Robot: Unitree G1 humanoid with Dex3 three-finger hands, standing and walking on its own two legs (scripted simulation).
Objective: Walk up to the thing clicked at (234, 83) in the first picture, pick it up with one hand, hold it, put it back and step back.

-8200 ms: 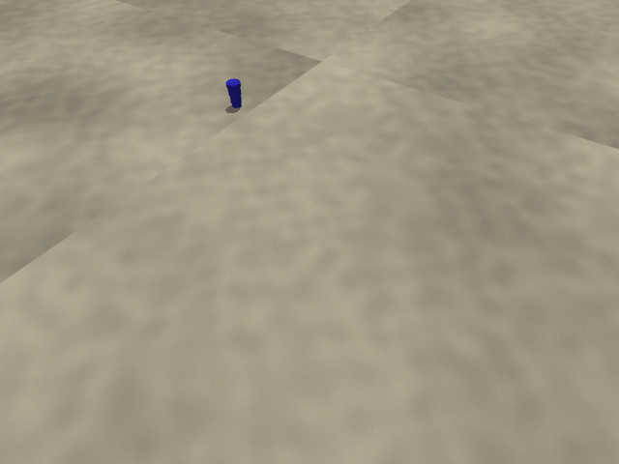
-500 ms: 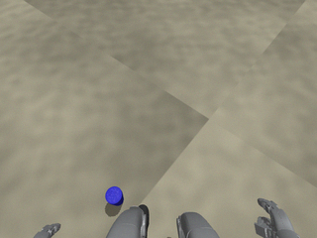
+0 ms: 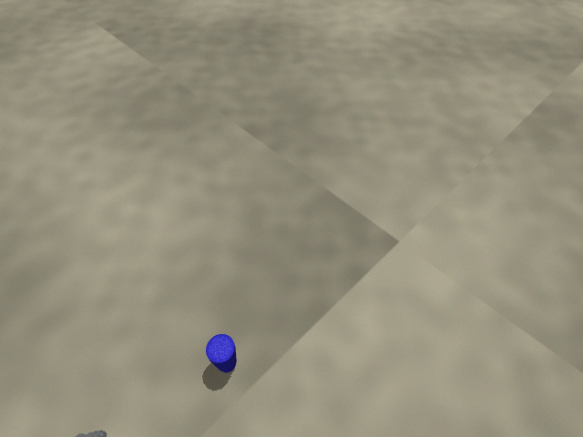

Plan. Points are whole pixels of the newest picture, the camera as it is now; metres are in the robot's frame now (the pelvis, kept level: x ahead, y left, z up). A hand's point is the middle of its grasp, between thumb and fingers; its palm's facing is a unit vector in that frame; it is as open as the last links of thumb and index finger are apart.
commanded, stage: walk up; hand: left
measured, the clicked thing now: (224, 356) +0.42 +0.25 -0.68
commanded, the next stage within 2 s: none
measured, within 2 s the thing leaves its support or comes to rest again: neither
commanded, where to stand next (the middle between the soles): +0.08 +0.02 m, yaw -2 degrees
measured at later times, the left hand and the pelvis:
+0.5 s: hand out of the picture +0.05 +0.29 -0.12, palm faces +0.05 -0.80 -0.60, open 7.4 cm; pelvis +0.01 -0.02 -0.02, yaw +3 degrees
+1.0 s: hand out of the picture +0.05 +0.29 -0.17, palm faces -0.07 -0.94 -0.32, open 7.4 cm; pelvis -0.01 +0.00 -0.01, yaw -1 degrees
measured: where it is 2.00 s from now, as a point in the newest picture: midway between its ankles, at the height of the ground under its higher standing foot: outside the picture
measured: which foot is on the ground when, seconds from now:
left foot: down 0.00-0.30, up 0.32-0.64, down 0.66-1.00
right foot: down 0.00-0.00, up 0.02-0.28, down 0.30-0.68, up 0.70-1.00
